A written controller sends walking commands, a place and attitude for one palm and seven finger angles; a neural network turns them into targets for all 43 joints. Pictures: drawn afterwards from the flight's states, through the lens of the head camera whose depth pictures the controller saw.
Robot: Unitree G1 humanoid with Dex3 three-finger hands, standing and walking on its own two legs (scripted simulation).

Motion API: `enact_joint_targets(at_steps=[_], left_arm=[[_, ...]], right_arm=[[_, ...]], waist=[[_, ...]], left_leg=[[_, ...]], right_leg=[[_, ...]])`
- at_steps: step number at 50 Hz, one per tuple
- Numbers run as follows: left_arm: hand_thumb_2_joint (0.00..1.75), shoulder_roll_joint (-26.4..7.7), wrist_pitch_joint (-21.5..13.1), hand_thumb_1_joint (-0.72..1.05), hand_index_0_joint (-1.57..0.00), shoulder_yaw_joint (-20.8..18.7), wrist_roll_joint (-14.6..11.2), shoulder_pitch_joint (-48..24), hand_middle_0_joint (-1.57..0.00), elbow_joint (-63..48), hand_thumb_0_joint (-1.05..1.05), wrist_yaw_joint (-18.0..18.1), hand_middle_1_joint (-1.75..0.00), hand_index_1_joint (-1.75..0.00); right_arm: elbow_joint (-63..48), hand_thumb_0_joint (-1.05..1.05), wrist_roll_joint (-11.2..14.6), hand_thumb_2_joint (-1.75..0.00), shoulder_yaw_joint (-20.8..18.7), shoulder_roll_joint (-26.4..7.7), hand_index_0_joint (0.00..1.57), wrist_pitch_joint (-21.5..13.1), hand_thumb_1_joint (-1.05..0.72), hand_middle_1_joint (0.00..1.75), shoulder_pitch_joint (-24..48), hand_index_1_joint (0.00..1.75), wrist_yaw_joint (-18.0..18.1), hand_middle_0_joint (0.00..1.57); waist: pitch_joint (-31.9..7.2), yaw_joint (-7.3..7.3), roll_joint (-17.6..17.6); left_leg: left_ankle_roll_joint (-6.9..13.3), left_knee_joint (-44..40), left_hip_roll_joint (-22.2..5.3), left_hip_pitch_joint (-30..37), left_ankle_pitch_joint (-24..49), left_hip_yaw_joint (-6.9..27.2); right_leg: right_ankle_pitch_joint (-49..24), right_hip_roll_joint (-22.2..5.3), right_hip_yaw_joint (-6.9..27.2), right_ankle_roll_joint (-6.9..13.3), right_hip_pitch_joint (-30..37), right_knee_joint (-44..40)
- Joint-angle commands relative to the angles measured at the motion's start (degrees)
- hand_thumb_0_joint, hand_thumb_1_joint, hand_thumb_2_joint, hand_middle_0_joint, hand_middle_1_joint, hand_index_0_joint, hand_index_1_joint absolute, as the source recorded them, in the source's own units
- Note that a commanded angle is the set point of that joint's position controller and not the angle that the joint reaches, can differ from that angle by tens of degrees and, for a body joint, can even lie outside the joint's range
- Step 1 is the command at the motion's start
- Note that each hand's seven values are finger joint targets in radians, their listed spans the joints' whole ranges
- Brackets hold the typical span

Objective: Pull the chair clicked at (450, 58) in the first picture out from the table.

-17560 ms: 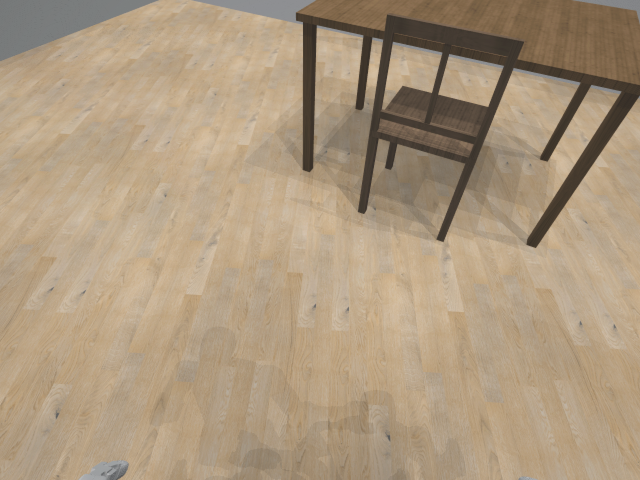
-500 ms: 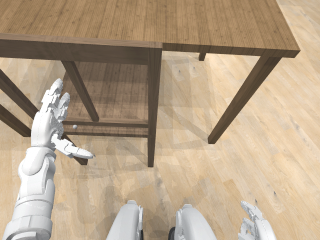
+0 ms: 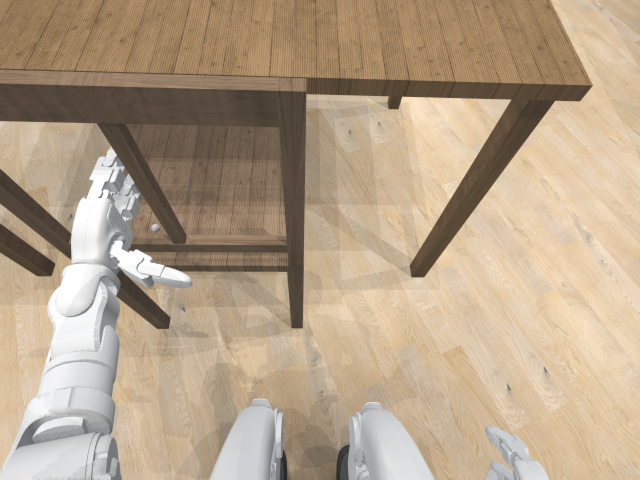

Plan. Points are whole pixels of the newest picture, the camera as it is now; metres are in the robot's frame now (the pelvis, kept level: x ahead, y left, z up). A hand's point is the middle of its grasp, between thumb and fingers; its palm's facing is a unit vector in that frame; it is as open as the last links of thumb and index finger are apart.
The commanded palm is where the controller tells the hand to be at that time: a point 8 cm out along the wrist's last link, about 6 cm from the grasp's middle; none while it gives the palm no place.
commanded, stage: push the fingers through the gap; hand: left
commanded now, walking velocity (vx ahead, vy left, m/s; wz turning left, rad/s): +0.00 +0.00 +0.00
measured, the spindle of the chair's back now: (152, 192) +0.47 +0.24 +0.01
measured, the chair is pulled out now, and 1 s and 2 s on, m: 0.00 0.00 0.02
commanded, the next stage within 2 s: hook a spindle and tug to test in 0.66 s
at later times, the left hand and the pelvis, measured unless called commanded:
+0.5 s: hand (152, 210) +0.43 +0.22 +0.03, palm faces +0.06 -1.00 -0.04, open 17.0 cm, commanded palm +0.41 +0.27 +0.03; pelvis -0.01 +0.00 -0.01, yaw -1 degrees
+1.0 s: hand (154, 210) +0.43 +0.22 +0.03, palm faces +0.04 -1.00 -0.04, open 16.4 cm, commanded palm +0.41 +0.26 +0.03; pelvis +0.00 +0.01 +0.00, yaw +0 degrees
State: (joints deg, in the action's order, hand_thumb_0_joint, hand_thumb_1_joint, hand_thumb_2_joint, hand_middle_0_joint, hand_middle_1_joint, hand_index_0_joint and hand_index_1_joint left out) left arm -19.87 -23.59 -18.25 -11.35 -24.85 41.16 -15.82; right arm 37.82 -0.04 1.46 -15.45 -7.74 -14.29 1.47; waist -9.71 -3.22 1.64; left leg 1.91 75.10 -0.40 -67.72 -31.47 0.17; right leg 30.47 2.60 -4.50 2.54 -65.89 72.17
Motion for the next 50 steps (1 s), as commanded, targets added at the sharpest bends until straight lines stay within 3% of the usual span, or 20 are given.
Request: enact_joint_targets(at_steps=[1,4,6,11,13,14,16,19,23,26,30,31,32,36,38,39,40,43,47,50], left_arm=[[0.3,-14.9,-4.8,-0.5,-0.06,-6.1,-0.3,-18.6,-0.06,-6.4,0.0,1.6,-0.08,-0.08],[0.3,-15.7,-5.6,-0.5,-0.06,-5.5,1.0,-22.2,-0.06,-5.3,0.0,1.4,-0.08,-0.08],[0.3,-14.1,-6.0,-0.5,-0.06,-3.5,1.1,-23.2,-0.06,-5.8,0.0,0.6,-0.08,-0.08],[0.3,-17.4,-5.7,-0.5,-0.06,-5.2,0.4,-29.1,-0.06,-2.5,0.0,-0.8,-0.08,-0.08],[0.3,-18.9,-5.7,-0.5,-0.06,-6.6,0.4,-29.9,-0.06,-1.8,0.0,-0.9,-0.08,-0.08],[0.3,-20.1,-5.6,-0.5,-0.06,-8.5,0.3,-27.2,-0.06,-0.8,0.0,-0.8,-0.08,-0.08],[0.3,-19.1,-5.6,-0.5,-0.06,-7.4,0.5,-26.1,-0.06,-1.9,0.0,-0.7,-0.08,-0.08],[0.3,-18.1,-5.1,-0.5,-0.06,-6.5,0.8,-25.7,-0.06,-1.2,0.0,-0.7,-0.08,-0.08],[0.3,-19.9,-4.9,-0.5,-0.06,-7.7,0.7,-26.5,-0.06,-1.6,0.0,-0.8,-0.08,-0.08],[0.3,-16.4,-5.6,-0.5,-0.06,-5.0,0.5,-26.7,-0.06,-2.9,0.0,-0.9,-0.08,-0.08],[0.3,-18.3,-6.5,-0.5,-0.06,-6.8,0.6,-26.5,-0.06,-2.0,0.0,-0.3,-0.08,-0.08],[0.3,-17.0,-6.4,-0.5,-0.06,-5.7,0.7,-26.8,-0.06,-1.1,0.0,-0.3,-0.08,-0.08],[0.3,-17.6,-6.5,-0.5,-0.06,-5.7,1.0,-28.3,-0.06,-0.7,0.0,-0.2,-0.08,-0.08],[0.3,-16.0,-6.5,-0.5,-0.06,-4.2,1.3,-28.2,-0.06,-1.2,0.0,-0.2,-0.08,-0.08],[0.3,-17.4,-6.5,-0.5,-0.06,-5.5,1.2,-27.8,-0.06,-1.3,0.0,-0.1,-0.08,-0.08],[0.3,-17.8,-6.5,-0.5,-0.08,-5.5,1.2,-28.5,-0.08,-1.0,0.0,0.0,-0.13,-0.13],[0.3,-16.9,-6.6,-0.5,-0.1,-4.7,1.1,-29.8,-0.1,-1.7,0.0,-0.1,-0.19,-0.19],[0.3,-17.8,-6.6,-0.5,-0.15,-6.2,1.1,-27.3,-0.15,-1.4,0.0,0.3,-0.35,-0.35],[0.3,-14.1,-6.7,-0.5,-0.22,-2.7,1.2,-28.5,-0.22,-3.6,0.0,0.6,-0.57,-0.57],[0.3,-13.1,-6.1,-0.5,-0.27,-2.0,1.2,-27.5,-0.27,-2.9,0.0,1.0,-0.74,-0.74]], right_arm=[[-4.6,0.0,0.1,-0.9,-3.4,-9.0,0.2,-1.2,-0.9,0.3,-4.4,0.3,0.7,0.2],[-4.4,0.0,0.1,-0.9,-3.4,-9.0,0.2,-1.2,-0.9,0.3,-4.7,0.3,0.6,0.2],[-4.6,0.0,0.0,-0.9,-3.5,-9.0,0.2,-1.2,-0.9,0.3,-5.2,0.3,0.4,0.2],[-3.5,0.0,0.2,-0.9,-3.5,-9.8,0.2,-1.0,-0.9,0.3,-6.3,0.3,0.7,0.2],[-3.3,0.0,0.1,-0.9,-3.4,-9.8,0.2,-1.0,-0.9,0.3,-6.7,0.3,0.7,0.2],[-3.6,0.0,0.0,-0.9,-3.4,-9.9,0.2,-0.8,-0.9,0.3,-6.8,0.3,0.6,0.2],[-4.2,0.0,0.0,-0.9,-3.5,-9.8,0.2,-0.6,-0.9,0.3,-6.6,0.3,0.3,0.2],[-4.2,0.0,0.1,-0.9,-3.4,-9.8,0.2,-0.1,-0.9,0.3,-6.9,0.3,0.0,0.2],[-4.5,0.0,0.3,-0.9,-3.4,-10.0,0.2,0.4,-0.9,0.3,-7.1,0.3,0.0,0.2],[-4.6,0.0,0.3,-0.9,-3.6,-9.7,0.2,0.3,-0.9,0.3,-6.9,0.3,-0.1,0.2],[-3.8,0.0,0.1,-0.9,-3.7,-10.1,0.2,0.2,-0.9,0.3,-7.0,0.3,0.1,0.2],[-3.8,0.0,0.1,-0.9,-3.6,-9.9,0.2,0.3,-0.9,0.3,-6.9,0.3,0.1,0.2],[-3.5,0.0,0.0,-0.9,-3.4,-10.0,0.2,0.2,-0.9,0.3,-7.0,0.3,0.1,0.2],[-3.9,0.0,0.0,-0.9,-3.6,-10.1,0.2,0.3,-0.9,0.3,-6.9,0.3,-0.1,0.2],[-3.8,0.0,-0.1,-0.9,-3.6,-10.3,0.2,0.4,-0.9,0.3,-7.0,0.3,0.0,0.2],[-3.8,0.0,0.0,-0.9,-3.6,-10.4,0.2,0.5,-0.9,0.3,-7.0,0.3,0.0,0.2],[-3.8,0.0,-0.1,-0.9,-3.4,-10.1,0.2,0.4,-0.9,0.3,-6.6,0.3,0.0,0.2],[-4.1,0.0,-0.2,-0.9,-3.6,-10.4,0.2,0.6,-0.9,0.3,-6.9,0.3,-0.1,0.2],[-4.2,0.0,-0.2,-0.9,-3.9,-10.4,0.2,0.7,-0.9,0.3,-7.1,0.3,-0.4,0.2],[-3.9,0.0,-0.1,-0.9,-4.0,-10.4,0.2,1.1,-0.9,0.3,-7.0,0.3,-0.5,0.2]], waist=[[-22.1,-0.83,-0.2],[-23.1,-1.07,2.7],[-25.2,-1.23,4.9],[-26.1,-2.56,2.7],[-27.3,-1.91,4.7],[-27.9,-0.81,3.9],[-29.3,-0.74,4.1],[-28.0,-1.38,4.3],[-26.7,-1.43,2.9],[-26.2,-2.01,4.1],[-25.5,-1.76,3.2],[-24.5,-2.27,3.1],[-23.8,-2.39,4.4],[-25.1,-2.24,5.6],[-26.6,-1.96,6.0],[-26.1,-2.29,4.7],[-25.7,-2.38,6.4],[-27.0,-1.78,5.1],[-26.8,-2.43,7.6],[-25.9,-2.78,5.3]], left_leg=[[-0.8,-8.4,1.1,13.1,15.2,2.9],[-0.8,-8.0,1.0,13.7,14.7,2.7],[-1.0,-8.0,1.0,16.6,16.4,2.9],[-0.4,-6.7,0.9,14.4,15.5,3.1],[-0.6,-6.7,0.9,15.0,16.7,3.1],[-0.7,-6.8,1.0,14.7,17.0,3.1],[-0.6,-6.9,1.0,15.7,18.2,3.0],[-0.6,-7.1,0.8,15.4,18.0,3.1],[-0.4,-7.5,0.7,13.8,16.5,3.0],[-0.5,-8.0,0.7,16.0,16.5,3.2],[-0.6,-8.2,0.6,15.9,15.5,3.6],[-0.6,-8.3,0.7,15.3,14.4,3.5],[-0.5,-8.3,0.7,15.3,14.2,3.7],[-1.0,-9.0,0.6,18.5,14.6,4.3],[-1.1,-8.8,0.5,19.2,15.9,4.5],[-1.1,-8.8,0.3,18.9,15.2,4.8],[-1.1,-8.8,0.6,18.7,15.0,4.6],[-1.3,-8.9,0.4,19.9,17.2,4.9],[-2.4,-9.9,-0.1,24.7,19.4,6.3],[-2.3,-9.9,-0.2,23.4,18.5,6.2]], right_leg=[[-14.0,0.1,5.0,-1.3,13.5,-9.1],[-13.4,0.0,5.4,-1.0,12.6,-8.8],[-14.7,0.1,5.2,-0.9,12.1,-8.7],[-14.3,0.0,5.9,-1.1,12.5,-8.8],[-15.2,0.0,5.8,-1.0,12.7,-8.4],[-15.4,0.1,5.8,-0.9,13.7,-8.3],[-16.6,0.2,5.5,-0.9,14.0,-8.0],[-16.6,0.3,5.4,-1.1,13.5,-8.2],[-15.4,0.3,5.6,-1.1,13.9,-8.6],[-14.8,0.5,5.2,-1.1,12.5,-9.1],[-13.3,0.6,4.9,-0.9,11.7,-9.1],[-12.3,0.5,4.8,-1.1,11.0,-9.3],[-11.9,0.5,4.8,-0.9,10.0,-9.1],[-11.3,0.5,4.0,-0.8,8.6,-9.1],[-12.2,0.5,3.9,-0.7,8.5,-8.7],[-11.6,0.6,3.8,-0.8,8.2,-8.6],[-11.5,0.5,4.0,-0.8,8.3,-8.8],[-13.1,0.6,3.5,-0.7,8.8,-8.3],[-13.0,0.7,2.3,-0.4,5.2,-8.0],[-12.8,0.6,2.4,-0.6,5.6,-8.4]])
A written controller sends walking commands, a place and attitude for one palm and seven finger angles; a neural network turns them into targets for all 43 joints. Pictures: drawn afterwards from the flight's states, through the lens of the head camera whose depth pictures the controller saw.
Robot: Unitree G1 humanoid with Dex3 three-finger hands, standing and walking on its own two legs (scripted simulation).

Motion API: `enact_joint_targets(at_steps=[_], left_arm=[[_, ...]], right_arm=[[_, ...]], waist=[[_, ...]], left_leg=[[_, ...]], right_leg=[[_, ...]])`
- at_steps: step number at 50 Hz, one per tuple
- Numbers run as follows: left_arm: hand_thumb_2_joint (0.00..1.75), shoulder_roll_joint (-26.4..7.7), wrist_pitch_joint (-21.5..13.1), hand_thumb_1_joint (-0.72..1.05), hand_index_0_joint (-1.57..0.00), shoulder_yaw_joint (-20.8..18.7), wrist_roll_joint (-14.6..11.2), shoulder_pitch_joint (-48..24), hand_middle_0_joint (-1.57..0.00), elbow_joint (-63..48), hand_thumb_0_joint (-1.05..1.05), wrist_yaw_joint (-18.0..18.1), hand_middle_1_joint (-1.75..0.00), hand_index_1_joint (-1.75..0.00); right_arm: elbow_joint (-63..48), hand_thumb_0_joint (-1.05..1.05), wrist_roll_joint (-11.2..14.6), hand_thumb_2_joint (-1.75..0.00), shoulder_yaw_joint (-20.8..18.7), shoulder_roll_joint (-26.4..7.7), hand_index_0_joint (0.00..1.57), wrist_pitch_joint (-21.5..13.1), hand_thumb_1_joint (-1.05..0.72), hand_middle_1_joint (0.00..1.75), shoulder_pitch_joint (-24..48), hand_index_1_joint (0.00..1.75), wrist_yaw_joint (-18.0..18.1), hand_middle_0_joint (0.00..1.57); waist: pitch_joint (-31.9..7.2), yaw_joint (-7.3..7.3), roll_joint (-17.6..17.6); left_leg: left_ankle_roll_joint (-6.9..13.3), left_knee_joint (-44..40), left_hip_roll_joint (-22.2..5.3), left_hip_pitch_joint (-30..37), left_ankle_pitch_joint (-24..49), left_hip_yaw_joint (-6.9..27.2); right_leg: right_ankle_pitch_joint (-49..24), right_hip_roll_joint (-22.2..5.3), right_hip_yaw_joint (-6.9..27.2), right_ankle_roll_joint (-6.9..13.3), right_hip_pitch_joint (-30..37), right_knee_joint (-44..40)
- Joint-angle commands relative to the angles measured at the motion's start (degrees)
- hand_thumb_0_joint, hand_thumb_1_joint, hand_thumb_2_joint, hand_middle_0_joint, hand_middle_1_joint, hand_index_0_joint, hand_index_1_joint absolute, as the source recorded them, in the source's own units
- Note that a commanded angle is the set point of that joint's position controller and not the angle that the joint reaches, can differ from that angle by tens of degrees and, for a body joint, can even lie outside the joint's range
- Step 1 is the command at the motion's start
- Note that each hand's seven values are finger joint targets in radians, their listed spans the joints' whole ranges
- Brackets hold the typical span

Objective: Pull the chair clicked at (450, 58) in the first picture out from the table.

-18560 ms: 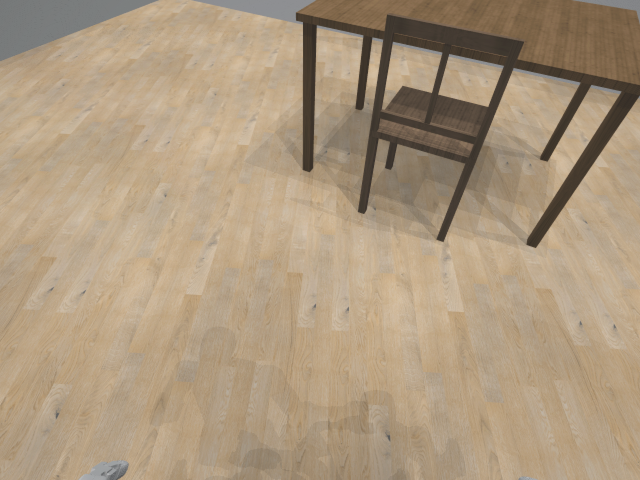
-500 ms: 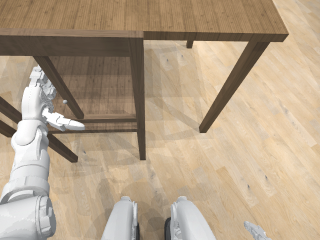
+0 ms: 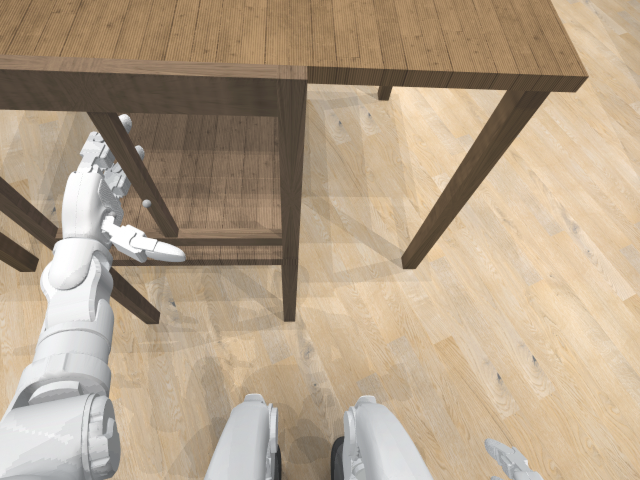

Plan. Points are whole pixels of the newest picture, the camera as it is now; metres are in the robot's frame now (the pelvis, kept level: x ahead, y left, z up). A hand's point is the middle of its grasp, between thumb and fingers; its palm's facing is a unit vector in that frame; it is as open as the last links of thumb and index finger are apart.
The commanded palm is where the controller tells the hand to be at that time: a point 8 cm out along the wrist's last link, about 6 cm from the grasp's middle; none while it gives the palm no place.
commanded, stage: hook a spindle and tug to test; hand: left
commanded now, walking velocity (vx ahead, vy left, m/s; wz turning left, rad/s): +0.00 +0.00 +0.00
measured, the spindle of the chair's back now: (143, 184) +0.47 +0.23 +0.01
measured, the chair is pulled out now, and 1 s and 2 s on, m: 0.00 0.02 0.08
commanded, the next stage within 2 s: step backward, pulling the chair out in 1.26 s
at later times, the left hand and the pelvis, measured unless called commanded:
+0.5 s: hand (154, 200) +0.44 +0.21 +0.03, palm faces +0.09 -1.00 -0.03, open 8.3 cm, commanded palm +0.41 +0.25 +0.03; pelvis +0.01 -0.01 +0.00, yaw +0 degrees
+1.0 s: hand (160, 213) +0.42 +0.20 +0.03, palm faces +0.08 -1.00 -0.04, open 5.3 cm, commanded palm +0.39 +0.24 +0.03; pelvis +0.02 -0.01 +0.01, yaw +0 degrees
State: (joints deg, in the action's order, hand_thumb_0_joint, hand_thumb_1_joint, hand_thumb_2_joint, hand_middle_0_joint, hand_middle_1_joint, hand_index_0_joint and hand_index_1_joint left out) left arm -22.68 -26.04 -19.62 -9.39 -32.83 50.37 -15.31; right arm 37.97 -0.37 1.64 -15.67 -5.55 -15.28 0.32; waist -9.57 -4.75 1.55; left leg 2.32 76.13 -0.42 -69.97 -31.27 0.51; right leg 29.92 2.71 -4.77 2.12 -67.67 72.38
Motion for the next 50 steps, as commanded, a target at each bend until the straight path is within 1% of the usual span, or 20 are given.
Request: enact_joint_targets(at_steps=[1,2,4,5,9,13,15,16,18,21,23,24,28,34,37,40,44,45,47,50], left_arm=[[0.3,-10.3,-3.5,-0.5,-0.29,-0.7,-0.6,-19.6,-0.29,-11.9,0.0,0.8,-0.79,-0.79],[0.3,-11.3,-3.6,-0.5,-0.31,-1.5,-0.5,-19.8,-0.31,-11.7,0.0,1.1,-0.85,-0.85],[0.32,-9.6,-3.6,-0.44,-0.34,-0.9,-0.6,-18.7,-0.34,-11.6,0.0,1.7,-0.96,-0.96],[0.35,-10.6,-3.6,-0.39,-0.36,-2.0,-0.5,-18.1,-0.36,-10.8,0.0,2.0,-1.01,-1.01],[0.44,-13.1,-5.0,-0.16,-0.43,-3.7,0.4,-19.8,-0.43,-12.3,0.0,3.0,-1.23,-1.23],[0.54,-10.3,-5.1,0.06,-0.5,-1.3,0.3,-16.7,-0.5,-13.0,0.0,2.2,-1.45,-1.45],[0.59,-11.4,-4.7,0.17,-0.5,-2.0,-0.2,-16.5,-0.5,-13.7,0.0,1.8,-1.45,-1.45],[0.61,-9.4,-4.5,0.23,-0.5,-0.4,-0.3,-16.7,-0.5,-13.5,0.0,1.4,-1.45,-1.45],[0.66,-8.9,-4.5,0.34,-0.5,0.1,-0.6,-16.9,-0.5,-14.3,0.0,0.9,-1.45,-1.45],[0.73,-9.3,-4.2,0.51,-0.5,-0.1,-0.6,-17.1,-0.5,-13.2,0.0,1.0,-1.45,-1.45],[0.78,-9.8,-4.7,0.62,-0.5,-0.3,-0.4,-18.1,-0.5,-13.7,0.0,1.0,-1.45,-1.45],[0.8,-10.8,-4.9,0.68,-0.5,-1.1,-0.1,-17.0,-0.5,-13.5,0.0,1.2,-1.45,-1.45],[0.9,-10.3,-5.4,0.9,-0.5,-0.2,0.6,-18.0,-0.5,-13.7,0.0,1.3,-1.45,-1.45],[0.9,-8.9,-4.9,0.9,-0.5,0.5,-0.2,-12.1,-0.5,-18.0,0.0,0.8,-1.45,-1.45],[0.9,-8.6,-4.3,0.9,-0.5,0.3,-0.7,-8.0,-0.5,-18.8,0.0,0.6,-1.45,-1.45],[0.9,-8.3,-4.4,0.9,-0.5,0.7,-0.5,-8.8,-0.5,-19.1,0.0,1.2,-1.45,-1.45],[0.9,-9.0,-5.2,0.9,-0.5,-0.8,-0.2,-7.1,-0.5,-19.1,0.0,2.1,-1.45,-1.45],[0.9,-7.7,-5.2,0.9,-0.5,-0.2,-0.3,-5.8,-0.5,-19.1,0.0,2.2,-1.45,-1.45],[0.9,-8.4,-5.4,0.9,-0.5,-0.8,-0.5,-4.7,-0.5,-21.0,0.0,2.2,-1.45,-1.45],[0.9,-6.7,-5.1,0.9,-0.5,0.5,-0.6,-4.3,-0.5,-21.0,0.0,2.2,-1.45,-1.45]], right_arm=[[-4.0,0.0,0.2,-0.9,-4.2,-10.1,0.2,-1.0,-0.9,0.3,-6.1,0.3,0.7,0.2],[-3.9,0.0,0.2,-0.9,-4.2,-10.3,0.2,-1.0,-0.9,0.3,-6.4,0.3,0.8,0.2],[-4.0,0.0,0.1,-0.9,-4.1,-9.8,0.2,-1.0,-0.9,0.3,-5.8,0.3,0.6,0.2],[-4.0,0.0,0.1,-0.9,-4.1,-9.8,0.2,-0.8,-0.9,0.3,-5.8,0.3,0.7,0.2],[-4.0,0.0,-0.2,-0.9,-3.9,-9.5,0.2,-0.9,-0.9,0.3,-5.8,0.3,0.7,0.2],[-4.4,0.0,-0.1,-0.9,-4.1,-9.3,0.2,-0.8,-0.9,0.3,-5.8,0.3,0.3,0.2],[-4.4,0.0,0.1,-0.9,-4.1,-9.3,0.2,-0.6,-0.9,0.3,-5.8,0.3,0.4,0.2],[-4.5,0.0,0.3,-0.9,-4.1,-9.1,0.2,-0.6,-0.9,0.3,-5.7,0.3,0.4,0.2],[-4.3,0.0,0.4,-0.9,-4.2,-9.1,0.2,-0.9,-0.9,0.3,-5.7,0.3,0.5,0.2],[-3.9,0.0,0.4,-0.9,-4.1,-9.0,0.2,-0.8,-0.9,0.3,-5.7,0.3,0.5,0.2],[-3.8,0.0,0.3,-0.9,-4.2,-9.1,0.2,-1.0,-0.9,0.3,-5.8,0.3,0.6,0.2],[-3.9,0.0,0.3,-0.9,-4.2,-9.1,0.2,-0.9,-0.9,0.3,-5.8,0.3,0.5,0.2],[-3.6,0.0,0.1,-0.9,-4.4,-9.1,0.2,-0.9,-0.9,0.3,-6.0,0.3,0.4,0.2],[-4.6,0.0,0.4,-0.9,-4.7,-8.8,0.2,-0.7,-0.9,0.3,-5.8,0.3,0.0,0.2],[-5.1,0.0,0.6,-0.9,-4.8,-8.8,0.2,-0.5,-0.9,0.3,-5.4,0.3,-0.1,0.2],[-5.1,0.0,0.7,-0.9,-4.5,-8.5,0.2,-0.3,-0.9,0.3,-4.5,0.3,0.0,0.2],[-5.2,0.0,0.5,-0.9,-4.6,-8.4,0.2,-0.4,-0.9,0.3,-4.3,0.3,0.1,0.2],[-5.4,0.0,0.5,-0.9,-4.5,-8.2,0.2,-0.5,-0.9,0.3,-4.1,0.3,0.0,0.2],[-5.8,0.0,0.4,-0.9,-4.8,-8.4,0.2,-0.7,-0.9,0.3,-4.0,0.3,0.0,0.2],[-5.9,0.0,0.5,-0.9,-4.6,-8.1,0.2,-0.6,-0.9,0.3,-3.5,0.3,-0.1,0.2]], waist=[[-25.9,-1.2,5.0],[-25.7,-0.97,5.8],[-25.2,-0.84,5.6],[-24.8,-0.7,3.2],[-26.8,-0.1,5.0],[-28.2,-0.08,5.9],[-28.6,-0.14,4.2],[-27.7,-0.76,3.7],[-27.5,-0.51,5.5],[-26.1,-0.84,3.7],[-26.8,-0.88,4.1],[-26.9,-0.1,4.9],[-27.7,-0.51,6.0],[-31.3,0.69,6.2],[-29.9,0.9,5.0],[-26.1,0.45,3.8],[-25.7,1.02,4.1],[-25.4,1.06,4.4],[-27.3,1.54,6.0],[-25.8,1.26,4.7]], left_leg=[[-2.6,-11.0,0.0,25.0,17.9,5.8],[-2.8,-11.2,-0.1,25.6,18.5,6.0],[-2.8,-11.2,0.1,25.1,18.0,5.6],[-2.3,-10.9,0.3,23.2,17.0,5.1],[-2.3,-10.3,0.5,22.9,18.3,4.5],[-2.6,-10.0,0.4,25.1,22.1,4.1],[-2.1,-9.8,0.5,23.4,21.0,3.7],[-1.9,-9.9,0.6,23.3,20.7,3.6],[-2.1,-9.9,0.5,24.1,21.3,3.6],[-1.6,-9.9,0.6,21.9,19.7,3.2],[-1.5,-9.6,0.6,22.2,20.0,3.3],[-1.7,-9.8,0.7,22.1,20.0,3.2],[-1.9,-9.4,0.5,23.8,21.8,3.5],[-2.1,-9.8,0.4,26.8,26.5,3.2],[-2.0,-10.1,0.4,26.2,27.4,3.1],[-1.6,-10.6,0.5,22.9,22.7,2.6],[-1.8,-10.6,0.5,23.2,23.5,2.6],[-1.9,-10.7,0.5,23.5,24.0,2.6],[-2.2,-10.4,0.4,25.0,26.1,2.7],[-2.4,-10.7,0.3,24.7,25.1,2.8]], right_leg=[[-12.1,0.4,2.7,-0.2,7.9,-8.7],[-12.2,0.5,2.5,0.0,7.4,-8.5],[-12.1,0.4,2.7,-0.2,7.8,-8.9],[-12.1,0.4,3.0,-0.3,9.4,-9.0],[-13.7,0.4,3.5,-0.2,10.8,-8.3],[-16.7,0.4,3.6,-0.1,11.6,-8.4],[-17.1,0.4,4.1,-0.3,13.6,-8.7],[-17.2,0.4,4.0,-0.4,13.4,-9.0],[-17.4,0.3,4.1,-0.3,12.9,-9.0],[-17.1,0.3,4.4,-0.5,14.0,-9.5],[-17.4,0.3,4.6,-0.4,13.7,-9.2],[-17.2,0.3,4.6,-0.4,14.1,-9.1],[-18.2,0.3,4.4,-0.3,12.9,-8.5],[-22.1,0.3,4.4,-0.3,16.1,-8.9],[-22.9,0.6,4.4,-0.3,17.0,-9.1],[-20.5,0.4,4.7,-0.5,17.0,-9.8],[-20.8,0.5,4.7,-0.3,16.5,-9.2],[-21.1,0.5,4.5,-0.4,16.3,-9.2],[-21.9,0.5,4.4,-0.2,16.1,-8.6],[-21.0,0.5,4.1,-0.3,15.5,-8.8]])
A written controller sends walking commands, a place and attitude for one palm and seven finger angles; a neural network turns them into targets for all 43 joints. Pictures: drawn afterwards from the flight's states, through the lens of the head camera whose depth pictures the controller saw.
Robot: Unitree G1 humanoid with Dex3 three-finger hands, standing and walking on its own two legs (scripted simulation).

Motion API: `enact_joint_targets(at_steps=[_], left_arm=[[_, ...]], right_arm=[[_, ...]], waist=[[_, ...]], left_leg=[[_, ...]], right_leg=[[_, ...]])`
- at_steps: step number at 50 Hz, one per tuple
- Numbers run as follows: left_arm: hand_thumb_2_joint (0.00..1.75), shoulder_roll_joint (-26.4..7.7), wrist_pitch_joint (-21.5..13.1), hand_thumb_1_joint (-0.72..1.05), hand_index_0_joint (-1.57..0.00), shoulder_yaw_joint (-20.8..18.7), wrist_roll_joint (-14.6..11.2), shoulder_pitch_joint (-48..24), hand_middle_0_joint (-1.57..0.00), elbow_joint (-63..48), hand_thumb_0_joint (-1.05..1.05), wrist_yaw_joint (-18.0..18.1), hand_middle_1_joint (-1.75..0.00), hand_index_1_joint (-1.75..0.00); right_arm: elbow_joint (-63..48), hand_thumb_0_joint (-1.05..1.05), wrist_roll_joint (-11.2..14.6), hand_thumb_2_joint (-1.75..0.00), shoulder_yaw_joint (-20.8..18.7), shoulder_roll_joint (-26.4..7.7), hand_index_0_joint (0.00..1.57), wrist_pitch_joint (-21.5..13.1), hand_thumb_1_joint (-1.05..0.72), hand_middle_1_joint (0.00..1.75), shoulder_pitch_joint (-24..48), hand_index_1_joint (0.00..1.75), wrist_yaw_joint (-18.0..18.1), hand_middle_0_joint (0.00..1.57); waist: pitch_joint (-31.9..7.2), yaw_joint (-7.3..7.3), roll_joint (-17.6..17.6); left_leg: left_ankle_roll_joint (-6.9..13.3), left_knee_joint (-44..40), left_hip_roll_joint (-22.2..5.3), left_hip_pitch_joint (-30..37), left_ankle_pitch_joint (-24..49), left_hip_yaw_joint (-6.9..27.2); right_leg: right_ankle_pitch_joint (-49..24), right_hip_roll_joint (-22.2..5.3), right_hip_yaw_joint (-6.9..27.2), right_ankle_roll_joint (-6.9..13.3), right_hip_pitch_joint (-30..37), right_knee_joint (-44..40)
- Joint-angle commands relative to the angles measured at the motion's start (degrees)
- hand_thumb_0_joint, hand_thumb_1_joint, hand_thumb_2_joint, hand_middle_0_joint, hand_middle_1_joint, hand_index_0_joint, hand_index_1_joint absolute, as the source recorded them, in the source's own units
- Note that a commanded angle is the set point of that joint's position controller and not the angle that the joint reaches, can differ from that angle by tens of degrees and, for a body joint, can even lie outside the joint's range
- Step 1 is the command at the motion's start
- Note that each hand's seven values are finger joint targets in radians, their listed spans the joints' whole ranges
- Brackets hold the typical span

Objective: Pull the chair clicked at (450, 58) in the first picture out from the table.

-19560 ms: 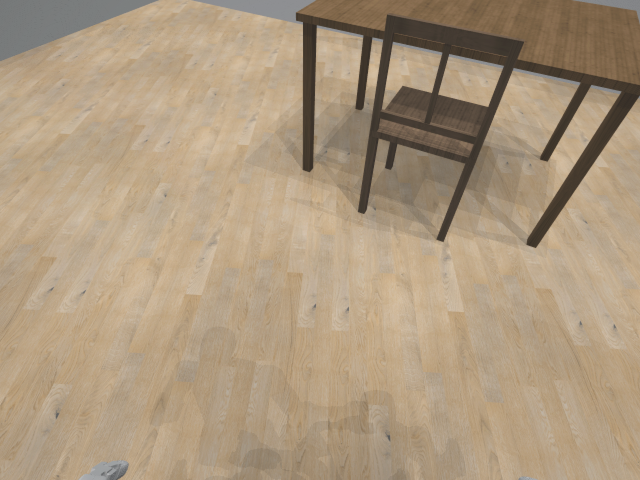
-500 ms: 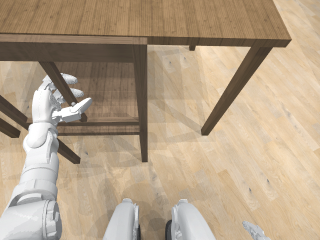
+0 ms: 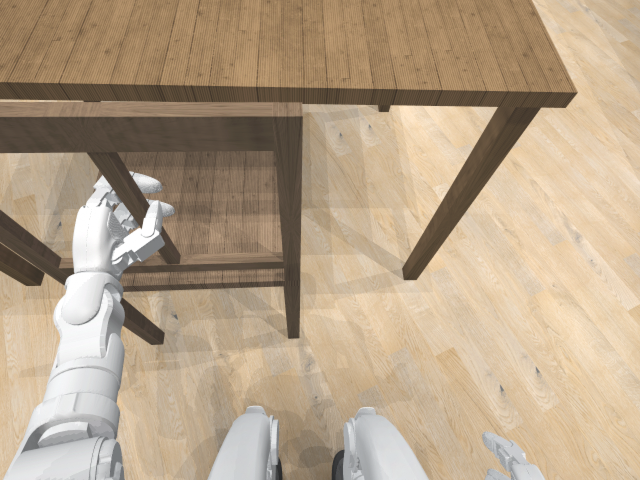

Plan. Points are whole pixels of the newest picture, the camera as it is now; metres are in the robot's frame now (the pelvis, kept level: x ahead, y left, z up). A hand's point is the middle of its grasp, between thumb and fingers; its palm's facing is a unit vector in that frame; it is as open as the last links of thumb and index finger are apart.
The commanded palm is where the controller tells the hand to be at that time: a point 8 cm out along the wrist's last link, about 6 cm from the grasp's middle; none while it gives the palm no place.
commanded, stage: hook a spindle and tug to test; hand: left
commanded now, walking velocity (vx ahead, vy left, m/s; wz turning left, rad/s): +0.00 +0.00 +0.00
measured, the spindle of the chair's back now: (144, 216) +0.44 +0.24 +0.00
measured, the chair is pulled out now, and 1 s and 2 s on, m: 0.02 0.08 0.14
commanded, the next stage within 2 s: step backward, pulling the chair out in 0.26 s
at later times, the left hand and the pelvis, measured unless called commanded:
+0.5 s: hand (156, 235) +0.40 +0.20 +0.03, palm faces +0.15 -0.97 -0.17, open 5.4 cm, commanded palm +0.37 +0.25 +0.03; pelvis +0.00 +0.00 +0.04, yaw +0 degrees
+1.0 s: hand (187, 268) +0.35 +0.16 +0.04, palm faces +0.11 -0.98 -0.16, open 5.0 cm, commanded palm +0.33 +0.21 +0.04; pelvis -0.02 +0.00 +0.10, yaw -2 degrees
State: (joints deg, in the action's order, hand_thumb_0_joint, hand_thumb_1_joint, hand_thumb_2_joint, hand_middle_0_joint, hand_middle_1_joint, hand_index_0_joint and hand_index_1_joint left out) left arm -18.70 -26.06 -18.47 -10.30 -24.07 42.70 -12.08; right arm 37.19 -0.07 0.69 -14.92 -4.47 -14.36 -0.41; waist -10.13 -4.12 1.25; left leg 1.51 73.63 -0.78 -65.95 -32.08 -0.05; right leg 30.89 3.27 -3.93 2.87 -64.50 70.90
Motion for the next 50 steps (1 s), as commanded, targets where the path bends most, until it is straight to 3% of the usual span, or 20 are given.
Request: enact_joint_targets(at_steps=[1,3,8,12,16,18,19,20,21,22,25,28,32,35,37,39,41,43,47,50], left_arm=[[0.9,-10.2,-4.8,0.9,-0.5,-0.3,0.4,-13.3,-0.5,-13.4,0.0,-0.9,-1.45,-1.45],[0.9,-10.5,-4.8,0.9,-0.5,-0.7,0.3,-12.2,-0.5,-14.4,0.0,-0.9,-1.45,-1.45],[0.9,-10.8,-4.3,0.9,-0.5,-1.4,0.2,-11.2,-0.5,-13.3,0.0,-0.7,-1.45,-1.45],[0.9,-12.6,-4.2,0.9,-0.5,-2.9,0.0,-10.8,-0.5,-14.6,0.0,-1.0,-1.45,-1.45],[0.9,-12.5,-4.1,0.9,-0.5,-3.1,-0.4,-11.9,-0.5,-14.6,0.0,-1.0,-1.45,-1.45],[0.9,-11.0,-4.3,0.9,-0.5,-0.8,-0.3,-15.9,-0.5,-17.1,0.0,-0.9,-1.45,-1.45],[0.9,-29.6,2.3,0.9,-0.5,-5.7,7.7,-23.5,-0.5,-23.6,0.0,8.3,-1.45,-1.45],[0.9,-22.1,6.4,0.9,-0.5,-0.4,7.8,-21.4,-0.5,-24.1,0.0,12.0,-1.45,-1.45],[0.9,-17.9,9.2,0.9,-0.5,2.0,7.4,-18.0,-0.5,-23.1,0.0,13.7,-1.45,-1.45],[0.9,-16.1,11.9,0.9,-0.5,2.6,7.8,-14.7,-0.5,-19.4,0.0,15.0,-1.45,-1.45],[0.9,-10.3,17.2,0.9,-0.5,7.4,9.2,-8.2,-0.5,-5.6,0.0,17.7,-1.45,-1.45],[0.9,-11.6,17.0,0.9,-0.5,7.6,9.5,-13.7,-0.5,-3.1,0.0,19.4,-1.45,-1.45],[0.9,-10.3,14.7,0.9,-0.5,8.5,9.8,-16.2,-0.5,0.5,0.0,20.2,-1.45,-1.45],[0.9,-7.6,13.0,0.9,-0.5,10.3,9.5,-16.6,-0.5,1.9,0.0,19.4,-1.45,-1.45],[0.9,-7.0,12.3,0.9,-0.5,10.4,9.0,-15.5,-0.5,2.0,0.0,18.9,-1.45,-1.45],[0.9,-6.3,11.8,0.9,-0.5,10.6,8.5,-14.1,-0.5,1.9,0.0,18.4,-1.45,-1.45],[0.9,-6.2,11.4,0.9,-0.5,10.8,7.9,-13.3,-0.5,1.1,0.0,18.1,-1.45,-1.45],[0.9,-6.7,11.5,0.9,-0.5,10.3,7.7,-11.3,-0.5,1.2,0.0,18.1,-1.45,-1.45],[0.9,-7.5,11.1,0.9,-0.5,10.6,7.8,-14.0,-0.5,1.7,0.0,18.6,-1.45,-1.45],[0.9,-6.2,10.4,0.9,-0.5,12.4,8.2,-15.8,-0.5,2.8,0.0,19.3,-1.45,-1.45]], right_arm=[[-5.1,0.0,0.2,-0.9,-3.7,-8.9,0.2,-1.7,-0.9,0.3,-4.4,0.3,0.7,0.2],[-5.4,0.0,0.3,-0.9,-3.8,-8.8,0.2,-1.9,-0.9,0.3,-4.2,0.3,0.9,0.2],[-5.6,0.0,0.4,-0.9,-3.5,-8.7,0.2,-1.9,-0.9,0.3,-3.5,0.3,1.2,0.2],[-6.1,0.0,0.3,-0.9,-3.4,-8.8,0.2,-2.1,-0.9,0.3,-3.3,0.3,1.4,0.2],[-5.8,0.0,0.3,-0.9,-3.3,-8.8,0.2,-2.2,-0.9,0.3,-3.1,0.3,1.6,0.2],[-5.9,0.0,0.4,-0.9,-3.2,-8.6,0.2,-2.5,-0.9,0.3,-3.2,0.3,1.6,0.2],[-9.4,0.0,3.0,-0.9,-3.6,-9.6,0.2,2.4,-0.9,0.3,-5.2,0.3,3.2,0.2],[-10.6,0.0,3.2,-0.9,-3.2,-8.0,0.2,3.7,-0.9,0.3,-6.0,0.3,4.6,0.2],[-10.8,0.0,3.3,-0.9,-3.2,-7.8,0.2,4.2,-0.9,0.3,-6.4,0.3,5.3,0.2],[-10.6,0.0,3.5,-0.9,-3.3,-8.5,0.2,5.1,-0.9,0.3,-5.3,0.3,5.9,0.2],[-8.3,0.0,3.7,-0.9,-2.6,-8.5,0.2,8.3,-0.9,0.3,-5.3,0.3,6.9,0.2],[-7.3,0.0,3.5,-0.9,-2.3,-8.9,0.2,9.5,-0.9,0.3,-5.0,0.3,7.6,0.2],[-5.3,0.0,2.6,-0.9,-3.1,-9.2,0.2,10.1,-0.9,0.3,-6.0,0.3,7.6,0.2],[-4.1,0.0,1.9,-0.9,-3.7,-8.7,0.2,10.3,-0.9,0.3,-5.6,0.3,7.1,0.2],[-4.1,0.0,1.6,-0.9,-4.1,-8.5,0.2,10.3,-0.9,0.3,-4.5,0.3,6.7,0.2],[-4.3,0.0,1.4,-0.9,-4.2,-8.3,0.2,10.5,-0.9,0.3,-3.2,0.3,6.4,0.2],[-4.8,0.0,1.6,-0.9,-4.2,-8.4,0.2,10.6,-0.9,0.3,-2.0,0.3,6.4,0.2],[-5.1,0.0,2.0,-0.9,-4.4,-8.7,0.2,10.7,-0.9,0.3,-1.7,0.3,6.5,0.2],[-4.5,0.0,2.7,-0.9,-4.4,-8.9,0.2,10.5,-0.9,0.3,-1.9,0.3,7.5,0.2],[-3.1,0.0,3.0,-0.9,-4.2,-8.2,0.2,10.2,-0.9,0.3,-1.8,0.3,7.7,0.2]], waist=[[-25.4,0.29,4.3],[-26.3,1.01,5.6],[-24.5,0.83,2.4],[-25.5,1.47,4.1],[-24.8,1.2,2.9],[-25.9,0.42,5.5],[-36.2,2.92,10.2],[-31.7,1.07,10.5],[-28.6,0.32,7.1],[-26.9,0.16,7.3],[-15.6,-1.02,0.0],[-14.7,-0.86,2.4],[-16.2,-0.38,10.7],[-16.3,-0.12,14.7],[-15.6,0.41,15.6],[-14.3,1.08,15.5],[-13.1,1.33,14.2],[-13.2,1.43,12.0],[-14.1,-0.35,2.8],[-14.2,-1.01,4.5]], left_leg=[[-1.4,-8.1,0.7,20.4,25.1,3.4],[-1.7,-8.2,0.8,21.5,26.5,3.3],[-1.0,-8.2,1.1,17.7,22.1,3.0],[-1.0,-8.0,1.3,17.3,22.4,2.6],[-1.1,-8.0,1.1,17.2,21.4,2.9],[-1.4,-8.1,1.0,19.6,22.4,3.2],[0.0,-18.2,-0.3,37.4,20.8,1.5],[0.4,-20.8,0.5,40.0,22.7,1.4],[0.6,-21.8,0.2,38.5,24.1,1.9],[0.6,-22.6,-0.7,37.6,26.3,2.6],[0.9,-27.0,-2.5,33.1,22.6,4.1],[0.9,-31.1,-3.5,36.5,27.5,4.3],[0.4,-33.1,-5.8,46.8,46.1,6.1],[0.3,-35.4,-8.2,54.0,56.0,8.5],[0.9,-37.6,-9.8,56.1,58.0,9.8],[1.3,-40.0,-10.7,54.7,54.2,10.5],[1.8,-41.2,-10.5,51.4,47.3,10.1],[1.7,-41.0,-10.0,49.2,44.3,9.0],[0.8,-39.5,-7.7,44.9,36.0,6.0],[0.7,-40.0,-7.0,45.9,32.8,5.2]], right_leg=[[-21.5,-0.1,3.3,-1.2,12.2,-7.4],[-22.2,-0.1,3.4,-1.0,12.5,-7.2],[-20.3,-0.2,3.7,-1.3,13.6,-7.6],[-21.0,-0.3,4.2,-1.1,14.7,-7.3],[-19.9,-0.2,4.0,-1.3,13.9,-7.4],[-19.9,-0.4,3.8,-1.2,12.4,-7.3],[-18.9,-4.9,11.5,-0.8,30.9,-19.0],[-25.2,-4.3,9.1,-1.2,32.1,-22.3],[-28.8,-4.4,8.2,-1.7,32.5,-22.6],[-30.1,-4.6,7.7,-1.7,31.0,-22.3],[-29.9,-5.1,7.2,-3.1,32.1,-25.4],[-34.8,-5.4,7.3,-3.8,35.8,-28.9],[-37.5,-4.2,6.7,-4.1,35.2,-31.0],[-28.1,-2.8,6.0,-3.9,32.2,-31.2],[-21.3,-1.8,5.9,-3.7,31.5,-30.8],[-15.8,-1.5,5.8,-3.3,32.7,-30.3],[-15.9,-1.5,5.9,-2.8,35.5,-31.6],[-20.8,-1.9,6.3,-2.7,38.3,-33.3],[-32.8,-3.7,8.2,-3.1,42.5,-36.8],[-31.6,-4.4,8.4,-3.6,41.5,-37.7]])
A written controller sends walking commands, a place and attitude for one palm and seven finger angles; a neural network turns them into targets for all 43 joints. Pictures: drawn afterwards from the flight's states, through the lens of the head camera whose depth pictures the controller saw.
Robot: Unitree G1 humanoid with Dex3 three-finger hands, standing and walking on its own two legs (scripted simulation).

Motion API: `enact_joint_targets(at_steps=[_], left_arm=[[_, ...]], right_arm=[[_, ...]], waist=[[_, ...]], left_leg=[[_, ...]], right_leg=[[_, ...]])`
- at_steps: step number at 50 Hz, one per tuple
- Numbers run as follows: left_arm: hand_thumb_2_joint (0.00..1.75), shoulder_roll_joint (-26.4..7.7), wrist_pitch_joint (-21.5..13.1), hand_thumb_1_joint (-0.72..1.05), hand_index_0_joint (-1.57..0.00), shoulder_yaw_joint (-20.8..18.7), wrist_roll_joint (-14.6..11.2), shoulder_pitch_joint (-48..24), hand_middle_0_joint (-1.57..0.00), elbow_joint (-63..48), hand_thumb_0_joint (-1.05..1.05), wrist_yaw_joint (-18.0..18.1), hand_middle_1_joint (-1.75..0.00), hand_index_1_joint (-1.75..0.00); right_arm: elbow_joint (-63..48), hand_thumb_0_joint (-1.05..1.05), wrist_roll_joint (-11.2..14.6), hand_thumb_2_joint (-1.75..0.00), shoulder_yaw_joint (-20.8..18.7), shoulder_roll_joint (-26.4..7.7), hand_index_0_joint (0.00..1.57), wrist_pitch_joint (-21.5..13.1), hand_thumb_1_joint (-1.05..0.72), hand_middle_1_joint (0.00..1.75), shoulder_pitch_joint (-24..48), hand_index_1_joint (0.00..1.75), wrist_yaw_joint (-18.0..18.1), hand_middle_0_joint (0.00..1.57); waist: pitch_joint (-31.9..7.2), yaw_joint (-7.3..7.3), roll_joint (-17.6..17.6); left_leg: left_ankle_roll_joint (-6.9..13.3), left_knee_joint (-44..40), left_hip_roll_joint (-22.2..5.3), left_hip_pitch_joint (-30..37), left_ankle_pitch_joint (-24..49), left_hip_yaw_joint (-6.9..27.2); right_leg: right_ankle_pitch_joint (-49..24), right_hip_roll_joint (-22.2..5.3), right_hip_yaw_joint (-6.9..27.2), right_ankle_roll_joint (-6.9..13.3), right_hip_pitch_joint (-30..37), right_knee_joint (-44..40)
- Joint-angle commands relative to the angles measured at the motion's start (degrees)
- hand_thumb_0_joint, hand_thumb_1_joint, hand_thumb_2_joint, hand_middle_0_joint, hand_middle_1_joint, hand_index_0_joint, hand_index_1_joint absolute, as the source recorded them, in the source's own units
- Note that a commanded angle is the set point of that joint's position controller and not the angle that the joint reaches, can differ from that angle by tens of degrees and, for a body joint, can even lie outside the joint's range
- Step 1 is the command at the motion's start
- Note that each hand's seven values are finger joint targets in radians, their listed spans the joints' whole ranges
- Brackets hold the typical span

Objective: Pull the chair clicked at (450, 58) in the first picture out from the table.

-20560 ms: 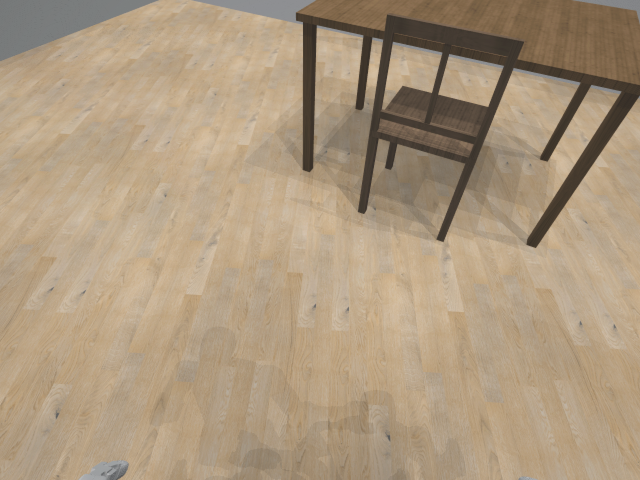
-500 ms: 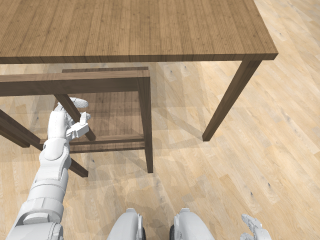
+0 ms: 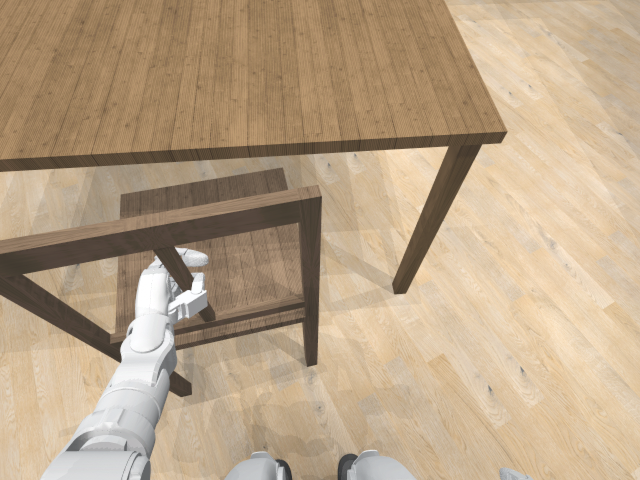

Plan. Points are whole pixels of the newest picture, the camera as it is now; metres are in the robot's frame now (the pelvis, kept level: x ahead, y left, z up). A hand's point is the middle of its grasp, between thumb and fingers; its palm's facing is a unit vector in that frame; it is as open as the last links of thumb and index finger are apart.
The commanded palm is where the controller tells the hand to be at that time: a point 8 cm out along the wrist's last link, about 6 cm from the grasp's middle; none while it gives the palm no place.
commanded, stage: step backward, pulling the chair out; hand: left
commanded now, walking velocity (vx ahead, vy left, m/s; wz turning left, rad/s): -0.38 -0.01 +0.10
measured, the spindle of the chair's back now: (189, 287) +0.39 +0.20 -0.09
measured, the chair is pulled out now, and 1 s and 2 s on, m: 0.08 0.14 0.24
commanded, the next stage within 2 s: none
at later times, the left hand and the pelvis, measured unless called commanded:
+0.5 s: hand (231, 327) +0.31 +0.12 -0.06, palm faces +0.02 -0.98 -0.19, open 4.9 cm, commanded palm +0.31 +0.17 -0.05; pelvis -0.03 +0.00 +0.01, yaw +2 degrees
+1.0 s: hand (230, 326) +0.32 +0.12 -0.06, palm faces +0.03 -0.98 -0.19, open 5.1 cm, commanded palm +0.31 +0.17 -0.05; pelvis -0.03 -0.01 +0.01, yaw +4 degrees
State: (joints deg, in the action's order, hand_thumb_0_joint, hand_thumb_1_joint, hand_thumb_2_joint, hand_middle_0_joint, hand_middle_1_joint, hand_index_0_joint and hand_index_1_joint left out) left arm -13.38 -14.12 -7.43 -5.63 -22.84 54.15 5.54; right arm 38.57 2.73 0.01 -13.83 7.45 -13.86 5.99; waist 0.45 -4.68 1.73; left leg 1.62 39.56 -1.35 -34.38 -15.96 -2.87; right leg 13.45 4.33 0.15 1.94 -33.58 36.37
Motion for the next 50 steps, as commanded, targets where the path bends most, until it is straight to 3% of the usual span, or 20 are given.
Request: enact_joint_targets(at_steps=[1,4,9,13,16,23,26,27,31,32,36,39,42,44,46,47,49,50], left_arm=[[0.9,-11.6,-1.9,0.9,-0.5,1.5,3.6,-17.7,-0.5,-8.5,0.0,1.8,-1.45,-1.45],[0.9,-11.9,-2.4,0.9,-0.5,1.9,3.6,-18.7,-0.5,-7.5,0.0,2.4,-1.45,-1.45],[0.9,-11.7,-2.4,0.9,-0.5,3.3,3.4,-19.8,-0.5,-6.4,0.0,3.2,-1.45,-1.45],[0.9,-11.4,-1.9,0.9,-0.5,4.4,3.5,-20.0,-0.5,-6.2,0.0,3.7,-1.45,-1.45],[0.9,-9.2,-1.5,0.9,-0.5,6.3,3.2,-20.7,-0.5,-7.0,0.0,3.5,-1.45,-1.45],[0.9,-5.6,-1.8,0.9,-0.5,8.5,2.1,-21.2,-0.5,-6.6,0.0,2.8,-1.45,-1.45],[0.9,-4.4,-2.1,0.9,-0.5,9.2,2.0,-22.5,-0.5,-7.3,0.0,2.1,-1.45,-1.45],[0.9,-5.9,-2.1,0.9,-0.5,7.8,2.1,-22.2,-0.5,-6.7,0.0,2.2,-1.45,-1.45],[0.9,-5.2,-2.3,0.9,-0.5,7.9,2.2,-22.8,-0.5,-6.4,0.0,1.6,-1.45,-1.45],[0.9,-6.9,-2.2,0.9,-0.5,6.6,2.4,-22.7,-0.5,-5.7,0.0,1.9,-1.45,-1.45],[0.9,-7.5,-2.5,0.9,-0.5,6.4,2.6,-23.4,-0.5,-5.5,0.0,2.0,-1.45,-1.45],[0.9,-9.8,-2.3,0.9,-0.5,5.2,3.2,-24.0,-0.5,-4.3,0.0,2.8,-1.45,-1.45],[0.9,-10.6,-1.3,0.9,-0.5,4.5,3.6,-23.8,-0.5,-3.3,0.0,3.3,-1.45,-1.45],[0.9,-9.6,-0.5,0.9,-0.5,5.2,3.8,-24.0,-0.5,-4.1,0.0,3.3,-1.45,-1.45],[0.9,-8.7,0.3,0.9,-0.5,6.2,3.9,-24.5,-0.5,-5.0,0.0,3.0,-1.45,-1.45],[0.9,-8.9,0.8,0.9,-0.5,6.2,3.9,-23.9,-0.5,-4.3,0.0,2.9,-1.45,-1.45],[0.9,-6.9,1.2,0.9,-0.5,7.9,3.6,-23.7,-0.5,-5.1,0.0,2.6,-1.45,-1.45],[0.9,-5.4,1.2,0.9,-0.5,8.9,3.1,-23.7,-0.5,-5.3,0.0,2.3,-1.45,-1.45]], right_arm=[[-4.1,0.0,0.1,-0.9,-3.4,-9.1,0.2,-1.9,-0.9,0.3,-2.1,0.3,1.3,0.2],[-3.2,0.0,0.4,-0.9,-3.1,-8.9,0.2,-2.2,-0.9,0.3,-1.5,0.3,1.3,0.2],[-3.2,0.0,1.4,-0.9,-2.5,-8.5,0.2,-2.3,-0.9,0.3,-0.5,0.3,1.2,0.2],[-3.4,0.0,1.8,-0.9,-2.3,-8.5,0.2,-2.2,-0.9,0.3,0.4,0.3,1.0,0.2],[-3.5,0.0,2.0,-0.9,-2.1,-8.6,0.2,-2.4,-0.9,0.3,1.0,0.3,1.3,0.2],[-2.2,0.0,1.8,-0.9,-2.1,-9.5,0.2,-4.0,-0.9,0.3,1.8,0.3,2.5,0.2],[-1.9,0.0,1.2,-0.9,-2.3,-9.0,0.2,-4.8,-0.9,0.3,1.9,0.3,2.6,0.2],[-1.4,0.0,1.0,-0.9,-2.6,-9.4,0.2,-4.9,-0.9,0.3,2.0,0.3,2.8,0.2],[-1.2,0.0,0.6,-0.9,-2.5,-8.6,0.2,-5.6,-0.9,0.3,1.9,0.3,2.7,0.2],[-0.9,0.0,0.6,-0.9,-2.7,-9.0,0.2,-5.8,-0.9,0.3,1.7,0.3,2.9,0.2],[-0.4,0.0,1.0,-0.9,-2.6,-7.9,0.2,-6.6,-0.9,0.3,0.9,0.3,2.5,0.2],[-0.2,0.0,1.2,-0.9,-2.7,-7.8,0.2,-6.6,-0.9,0.3,0.3,0.3,2.0,0.2],[-0.7,0.0,1.5,-0.9,-2.9,-8.3,0.2,-5.9,-0.9,0.3,1.3,0.3,1.3,0.2],[-0.4,0.0,1.7,-0.9,-2.7,-8.5,0.2,-5.4,-0.9,0.3,1.3,0.3,1.2,0.2],[-0.2,0.0,1.8,-0.9,-2.7,-8.8,0.2,-4.9,-0.9,0.3,0.6,0.3,1.3,0.2],[-0.1,0.0,1.8,-0.9,-2.8,-9.3,0.2,-4.6,-0.9,0.3,0.4,0.3,1.5,0.2],[-0.2,0.0,1.9,-0.9,-2.7,-9.9,0.2,-4.1,-0.9,0.3,-0.1,0.3,2.0,0.2],[-0.7,0.0,2.1,-0.9,-2.7,-9.9,0.2,-3.9,-0.9,0.3,0.1,0.3,2.1,0.2]], waist=[[-24.7,-0.37,5.0],[-23.9,-0.37,6.3],[-21.6,-0.68,0.0],[-20.2,-0.53,-1.4],[-20.1,-0.3,-2.0],[-18.7,0.6,4.5],[-19.2,0.79,6.6],[-19.2,0.87,6.8],[-18.6,1.18,4.6],[-18.9,1.05,3.4],[-20.3,0.67,-3.0],[-20.3,0.08,-5.9],[-19.7,0.6,-5.7],[-21.3,0.94,-5.2],[-23.2,0.38,-5.2],[-22.5,0.02,-3.5],[-23.1,0.08,-1.4],[-22.8,0.29,-3.0]], left_leg=[[0.7,-6.2,-6.2,14.2,15.6,7.9],[0.9,-6.5,-5.4,13.6,11.7,7.5],[0.1,-5.0,-1.9,11.5,1.4,4.7],[-0.6,-4.7,0.0,13.0,-2.0,3.3],[-0.2,-7.7,-1.2,14.8,-0.1,4.2],[2.2,-16.8,-7.1,16.6,1.5,11.1],[2.3,-16.8,-8.8,18.3,4.8,11.8],[2.5,-16.6,-9.1,18.5,5.4,12.1],[2.1,-14.6,-8.8,16.4,5.7,10.4],[2.0,-13.6,-8.1,15.9,5.9,9.7],[0.3,-7.9,-4.3,16.4,5.1,5.6],[-1.5,-2.6,0.0,15.9,-0.3,2.3],[-2.0,2.0,2.1,12.5,-6.0,3.0],[-2.0,2.0,1.9,10.8,-5.6,4.0],[-1.9,-0.6,1.7,11.3,-1.5,4.7],[-1.9,-2.8,1.2,12.5,2.4,5.2],[-0.5,-9.7,-2.3,13.5,13.6,8.6],[0.4,-11.3,-4.1,13.6,16.0,10.2]], right_leg=[[-13.3,-5.7,4.5,-2.9,10.8,-3.6],[-10.4,-6.1,4.9,-3.3,10.8,-4.7],[-4.9,-10.0,8.4,-4.1,12.4,-10.5],[0.0,-13.0,10.1,-4.1,13.1,-15.6],[0.0,-11.4,7.8,-4.7,14.0,-15.3],[3.0,-4.4,2.4,-2.6,11.7,-7.2],[2.4,-3.7,2.1,-2.0,10.5,-4.3],[2.4,-3.5,2.3,-1.9,10.0,-4.0],[0.7,-4.4,3.3,-1.7,11.5,-3.8],[-0.1,-4.7,3.9,-1.8,11.5,-4.5],[-3.6,-8.4,7.8,-2.2,11.8,-9.7],[-4.7,-13.8,13.2,-2.1,12.2,-14.9],[-6.1,-17.4,16.4,-1.9,15.5,-18.1],[-14.3,-18.3,14.5,-1.6,19.8,-16.1],[-20.3,-17.6,11.5,-1.7,21.3,-13.4],[-21.7,-16.5,9.5,-2.0,20.0,-12.0],[-19.9,-11.3,4.7,-3.9,19.1,-7.6],[-17.9,-8.6,3.8,-4.8,19.1,-6.5]])
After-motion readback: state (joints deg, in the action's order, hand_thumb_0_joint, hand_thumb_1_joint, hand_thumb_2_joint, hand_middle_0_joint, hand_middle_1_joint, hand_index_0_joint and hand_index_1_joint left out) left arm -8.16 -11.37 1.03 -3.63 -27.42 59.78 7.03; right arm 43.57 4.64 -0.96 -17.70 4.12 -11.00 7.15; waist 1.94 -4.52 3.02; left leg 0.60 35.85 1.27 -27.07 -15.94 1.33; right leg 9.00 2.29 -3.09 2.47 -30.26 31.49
